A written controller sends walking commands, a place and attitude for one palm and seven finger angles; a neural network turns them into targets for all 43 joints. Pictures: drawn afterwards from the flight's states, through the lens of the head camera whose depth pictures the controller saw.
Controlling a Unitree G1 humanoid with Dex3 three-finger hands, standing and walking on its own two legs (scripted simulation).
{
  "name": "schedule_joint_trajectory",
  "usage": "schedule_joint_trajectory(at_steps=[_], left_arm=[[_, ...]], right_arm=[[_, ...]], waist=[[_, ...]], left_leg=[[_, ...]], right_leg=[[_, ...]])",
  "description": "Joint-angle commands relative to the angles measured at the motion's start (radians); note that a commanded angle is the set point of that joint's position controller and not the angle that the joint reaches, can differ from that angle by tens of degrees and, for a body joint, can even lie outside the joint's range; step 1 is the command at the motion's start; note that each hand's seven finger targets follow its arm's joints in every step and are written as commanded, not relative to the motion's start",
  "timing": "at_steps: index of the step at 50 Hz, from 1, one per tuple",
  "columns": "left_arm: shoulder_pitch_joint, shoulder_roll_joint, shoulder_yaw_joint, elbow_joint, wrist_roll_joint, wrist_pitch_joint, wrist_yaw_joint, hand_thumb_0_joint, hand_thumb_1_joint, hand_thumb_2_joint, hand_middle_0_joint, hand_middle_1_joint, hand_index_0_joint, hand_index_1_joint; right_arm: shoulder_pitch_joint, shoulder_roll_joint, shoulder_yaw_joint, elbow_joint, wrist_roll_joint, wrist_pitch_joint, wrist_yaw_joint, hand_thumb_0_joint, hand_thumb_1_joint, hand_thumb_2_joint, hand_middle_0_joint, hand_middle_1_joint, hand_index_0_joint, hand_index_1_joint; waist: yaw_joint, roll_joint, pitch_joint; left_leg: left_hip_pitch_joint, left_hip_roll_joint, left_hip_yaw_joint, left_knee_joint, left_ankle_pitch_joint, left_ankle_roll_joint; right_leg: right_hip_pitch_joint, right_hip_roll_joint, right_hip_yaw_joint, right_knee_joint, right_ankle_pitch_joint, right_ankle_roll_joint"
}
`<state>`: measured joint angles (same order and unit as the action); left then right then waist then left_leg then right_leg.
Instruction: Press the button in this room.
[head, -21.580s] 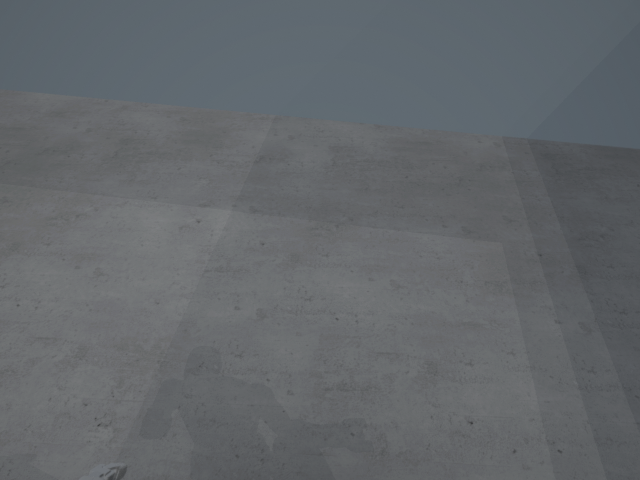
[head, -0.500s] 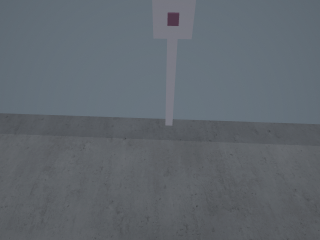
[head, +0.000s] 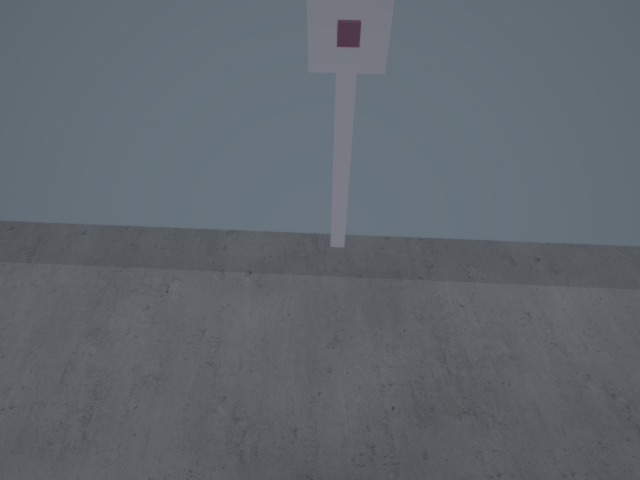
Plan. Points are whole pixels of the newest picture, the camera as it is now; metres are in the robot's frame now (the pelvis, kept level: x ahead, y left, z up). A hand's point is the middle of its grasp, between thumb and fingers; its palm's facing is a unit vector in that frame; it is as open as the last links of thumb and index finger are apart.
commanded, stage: look at it before walking up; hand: left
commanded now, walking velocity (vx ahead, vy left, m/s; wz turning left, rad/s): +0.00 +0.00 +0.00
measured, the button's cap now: (348, 33) +1.10 -0.02 +0.10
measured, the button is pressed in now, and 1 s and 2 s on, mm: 0 0 0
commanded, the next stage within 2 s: walk to a spot facing it in 0.16 s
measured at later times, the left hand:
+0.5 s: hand out of the picture +0.00 +0.19 -0.19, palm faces -0.04 -0.98 -0.18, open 7.4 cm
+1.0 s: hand out of the picture +0.09 +0.16 -0.16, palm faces -0.26 -0.94 -0.23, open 7.4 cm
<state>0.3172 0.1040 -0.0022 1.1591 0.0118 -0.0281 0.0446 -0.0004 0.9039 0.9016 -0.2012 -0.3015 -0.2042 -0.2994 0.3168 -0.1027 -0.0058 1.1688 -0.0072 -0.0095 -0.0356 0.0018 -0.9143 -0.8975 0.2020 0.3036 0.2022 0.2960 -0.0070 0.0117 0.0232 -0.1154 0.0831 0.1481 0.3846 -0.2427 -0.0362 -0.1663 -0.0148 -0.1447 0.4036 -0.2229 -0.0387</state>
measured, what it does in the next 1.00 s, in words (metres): lifts its left foot, turning right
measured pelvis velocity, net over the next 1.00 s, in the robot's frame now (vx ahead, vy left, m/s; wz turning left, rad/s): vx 0.06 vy -0.03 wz -0.36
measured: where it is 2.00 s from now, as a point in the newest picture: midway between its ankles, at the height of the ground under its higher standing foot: (360, 454)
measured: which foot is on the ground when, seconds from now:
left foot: down 0.00-0.66, up 0.68-1.00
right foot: down 0.00-1.00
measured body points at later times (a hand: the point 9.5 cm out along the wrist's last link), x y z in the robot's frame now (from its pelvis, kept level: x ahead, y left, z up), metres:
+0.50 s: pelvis -0.01 +0.02 -0.01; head +0.02 +0.01 +0.44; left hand +0.00 +0.24 -0.17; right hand -0.02 -0.20 -0.17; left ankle -0.03 +0.13 -0.74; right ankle +0.00 -0.09 -0.74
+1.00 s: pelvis +0.06 -0.03 +0.00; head +0.10 -0.06 +0.45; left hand +0.11 +0.21 -0.14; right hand +0.12 -0.31 -0.14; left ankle +0.15 +0.13 -0.66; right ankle -0.02 -0.08 -0.74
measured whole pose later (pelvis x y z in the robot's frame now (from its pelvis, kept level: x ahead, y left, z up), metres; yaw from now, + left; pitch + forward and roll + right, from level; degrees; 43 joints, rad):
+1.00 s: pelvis +0.06 -0.03 +0.00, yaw -21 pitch +2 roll +1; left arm 0.38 0.16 0.04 1.01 0.02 -0.05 -0.01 0.00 0.90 0.90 -0.20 -0.30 -0.21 -0.30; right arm 0.06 -0.25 -0.07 0.91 -0.03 0.01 0.01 0.00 -0.91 -0.90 0.20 0.30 0.20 0.30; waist 0.05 0.02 0.07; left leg -0.58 0.11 0.01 1.05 -0.24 -0.09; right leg -0.12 0.05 0.03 0.37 -0.27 -0.08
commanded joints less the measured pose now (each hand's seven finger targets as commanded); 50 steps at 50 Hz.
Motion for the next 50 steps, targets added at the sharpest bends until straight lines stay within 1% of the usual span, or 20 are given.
schedule_joint_trajectory(at_steps=[1,13,18,21,23,25,27,29,30,31,32,33,34,35,36,37,38,40,42,50], left_arm=[[0.071,0.084,0.011,-0.024,-0.005,-0.005,0.003,0.000,0.900,0.900,-0.200,-0.300,-0.200,-0.300],[0.064,0.094,0.012,-0.031,-0.004,-0.003,0.003,0.000,0.900,0.900,-0.200,-0.300,-0.200,-0.300],[0.021,0.122,0.046,-0.060,0.003,0.024,-0.006,0.000,0.900,0.900,-0.200,-0.300,-0.200,-0.300],[-0.019,0.135,0.067,-0.106,0.008,0.043,-0.017,0.000,0.900,0.900,-0.200,-0.300,-0.200,-0.300],[-0.029,0.122,0.077,-0.142,0.013,0.054,-0.026,0.000,0.900,0.900,-0.200,-0.300,-0.200,-0.300],[-0.054,0.110,0.086,-0.176,0.020,0.065,-0.033,0.000,0.900,0.900,-0.200,-0.300,-0.200,-0.300],[-0.073,0.099,0.094,-0.205,0.020,0.068,-0.037,0.000,0.900,0.900,-0.200,-0.300,-0.200,-0.300],[-0.071,0.090,0.096,-0.224,0.017,0.062,-0.047,0.000,0.900,0.900,-0.200,-0.300,-0.200,-0.300],[-0.024,0.088,0.095,-0.216,0.016,0.056,-0.052,0.000,0.900,0.900,-0.200,-0.300,-0.200,-0.300],[0.027,0.098,0.094,-0.199,0.018,0.051,-0.055,0.000,0.900,0.900,-0.200,-0.300,-0.200,-0.300],[0.102,0.126,0.101,-0.180,0.020,0.043,-0.055,0.000,0.900,0.900,-0.200,-0.300,-0.200,-0.300],[0.164,0.244,0.118,-0.165,0.029,0.022,-0.045,0.000,0.900,0.900,-0.200,-0.300,-0.200,-0.300],[0.200,0.294,0.115,-0.164,0.005,0.022,-0.031,0.000,0.900,0.900,-0.200,-0.300,-0.200,-0.300],[0.180,0.297,0.121,-0.179,0.003,0.014,-0.022,0.000,0.900,0.900,-0.200,-0.300,-0.200,-0.300],[0.132,0.268,0.116,-0.186,0.004,0.009,-0.020,0.000,0.900,0.900,-0.200,-0.300,-0.200,-0.300],[0.076,0.249,0.107,-0.202,0.004,0.001,-0.026,0.000,0.900,0.900,-0.200,-0.300,-0.200,-0.300],[0.041,0.244,0.101,-0.218,0.004,-0.007,-0.031,0.000,0.900,0.900,-0.200,-0.300,-0.200,-0.300],[0.038,0.247,0.099,-0.223,0.005,-0.019,-0.037,0.000,0.900,0.900,-0.200,-0.300,-0.200,-0.300],[0.087,0.243,0.095,-0.208,0.004,-0.029,-0.042,0.000,0.900,0.900,-0.200,-0.300,-0.200,-0.300],[0.154,0.247,0.087,-0.188,0.008,-0.039,-0.040,0.000,0.900,0.900,-0.200,-0.300,-0.200,-0.300]], right_arm=[[0.083,-0.070,-0.017,-0.011,-0.001,-0.010,-0.001,0.000,-0.900,-0.900,0.200,0.300,0.200,0.300],[0.092,-0.076,-0.017,-0.009,0.000,-0.018,-0.001,0.000,-0.900,-0.900,0.200,0.300,0.200,0.300],[0.064,-0.100,-0.046,-0.035,-0.002,0.003,-0.010,0.000,-0.900,-0.900,0.200,0.300,0.200,0.300],[0.033,-0.139,-0.068,-0.077,-0.003,0.014,-0.013,0.000,-0.900,-0.900,0.200,0.300,0.200,0.300],[0.002,-0.175,-0.086,-0.108,-0.008,0.015,-0.014,0.000,-0.900,-0.900,0.200,0.300,0.200,0.300],[-0.018,-0.198,-0.097,-0.128,-0.011,0.007,-0.013,0.000,-0.900,-0.900,0.200,0.300,0.200,0.300],[-0.051,-0.204,-0.102,-0.151,-0.018,0.003,-0.010,0.000,-0.900,-0.900,0.200,0.300,0.200,0.300],[-0.082,-0.220,-0.107,-0.167,-0.026,0.002,-0.002,0.000,-0.900,-0.900,0.200,0.300,0.200,0.300],[-0.111,-0.231,-0.109,-0.178,-0.026,0.004,0.001,0.000,-0.900,-0.900,0.200,0.300,0.200,0.300],[-0.126,-0.236,-0.110,-0.188,-0.024,0.007,0.006,0.000,-0.900,-0.900,0.200,0.300,0.200,0.300],[-0.143,-0.233,-0.107,-0.201,-0.020,0.009,0.012,0.000,-0.900,-0.900,0.200,0.300,0.200,0.300],[-0.145,-0.162,-0.093,-0.242,-0.010,0.012,0.020,0.000,-0.900,-0.900,0.200,0.300,0.200,0.300],[-0.248,-0.151,-0.074,-0.312,-0.010,0.014,0.025,0.000,-0.900,-0.900,0.200,0.300,0.200,0.300],[-0.290,-0.165,-0.075,-0.327,-0.010,0.016,0.026,0.000,-0.900,-0.900,0.200,0.300,0.200,0.300],[-0.301,-0.179,-0.079,-0.322,-0.012,0.011,0.029,0.000,-0.900,-0.900,0.200,0.300,0.200,0.300],[-0.273,-0.190,-0.083,-0.306,-0.019,0.004,0.035,0.000,-0.900,-0.900,0.200,0.300,0.200,0.300],[-0.245,-0.192,-0.085,-0.290,-0.023,0.002,0.041,0.000,-0.900,-0.900,0.200,0.300,0.200,0.300],[-0.217,-0.193,-0.084,-0.278,-0.024,0.004,0.045,0.000,-0.900,-0.900,0.200,0.300,0.200,0.300],[-0.226,-0.186,-0.081,-0.286,-0.024,0.001,0.048,0.000,-0.900,-0.900,0.200,0.300,0.200,0.300],[-0.368,-0.191,-0.065,-0.364,-0.016,-0.010,0.051,0.000,-0.900,-0.900,0.200,0.300,0.200,0.300]], waist=[[0.006,-0.020,0.064],[0.007,-0.016,0.066],[-0.002,-0.009,0.072],[-0.006,0.037,0.066],[-0.001,0.104,0.066],[-0.007,0.193,0.061],[-0.004,0.167,0.057],[0.006,0.138,0.043],[0.030,0.126,0.007],[0.052,0.066,-0.015],[0.093,-0.028,-0.022],[0.123,-0.373,-0.006],[0.149,-0.399,0.040],[0.137,-0.343,0.066],[0.107,-0.208,0.094],[0.068,-0.104,0.087],[0.046,-0.064,0.058],[0.036,-0.061,0.017],[0.047,-0.074,0.006],[0.078,-0.122,0.035]], left_leg=[[-0.036,0.063,-0.079,-0.064,0.077,0.036],[-0.042,0.067,-0.087,-0.079,0.097,0.045],[-0.030,0.095,-0.038,0.011,0.079,0.043],[-0.041,0.147,-0.061,0.009,0.007,0.064],[-0.052,0.229,-0.118,-0.038,-0.039,0.107],[-0.061,0.331,-0.152,-0.088,0.057,0.177],[-0.048,0.360,-0.124,-0.066,0.182,0.207],[-0.079,0.344,-0.059,-0.026,0.142,0.170],[-0.075,0.332,-0.032,0.020,0.070,0.145],[-0.111,0.303,-0.002,0.093,-0.039,0.113],[-0.204,0.254,0.051,0.254,-0.139,0.067],[-0.449,0.102,0.128,0.587,-0.339,-0.006],[-0.603,0.010,-0.002,0.756,-0.447,-0.027],[-0.614,0.023,-0.114,0.837,-0.354,-0.017],[-0.630,0.038,-0.141,0.876,-0.245,-0.013],[-0.611,0.060,-0.154,0.854,-0.155,-0.015],[-0.570,0.062,-0.143,0.828,-0.094,-0.026],[-0.533,0.053,-0.134,0.784,-0.041,-0.039],[-0.546,0.036,-0.135,0.755,-0.008,-0.044],[-0.622,0.027,-0.131,0.598,0.006,-0.059]], right_leg=[[-0.039,-0.122,0.139,-0.095,0.119,0.011],[-0.028,-0.120,0.132,-0.073,0.140,0.017],[-0.120,-0.110,0.176,0.010,0.205,0.002],[-0.194,-0.073,0.172,0.101,0.138,0.004],[-0.256,-0.030,0.132,0.241,0.043,0.019],[-0.313,-0.021,0.086,0.490,-0.194,0.040],[-0.353,-0.050,0.095,0.576,-0.278,0.048],[-0.267,-0.067,0.068,0.473,-0.261,0.054],[-0.200,-0.058,0.049,0.381,-0.218,0.054],[-0.112,-0.026,0.011,0.281,-0.147,0.053],[0.019,-0.021,0.025,0.141,-0.078,0.040],[0.139,-0.230,0.411,-0.070,-0.115,-0.041],[0.111,-0.368,0.695,-0.189,-0.020,-0.146],[0.058,-0.366,0.757,-0.235,-0.089,-0.155],[0.050,-0.343,0.736,-0.225,-0.151,-0.148],[0.047,-0.312,0.635,-0.190,-0.148,-0.149],[0.043,-0.271,0.551,-0.180,-0.113,-0.137],[0.058,-0.229,0.473,-0.173,-0.024,-0.125],[0.103,-0.198,0.446,-0.155,0.098,-0.112],[0.192,-0.192,0.454,-0.135,0.301,-0.150]])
